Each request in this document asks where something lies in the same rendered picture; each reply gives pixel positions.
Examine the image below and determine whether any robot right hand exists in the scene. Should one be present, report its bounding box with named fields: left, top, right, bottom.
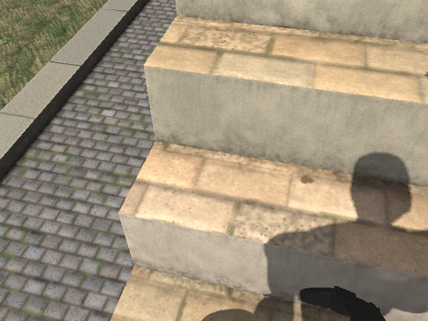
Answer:
left=300, top=286, right=386, bottom=321

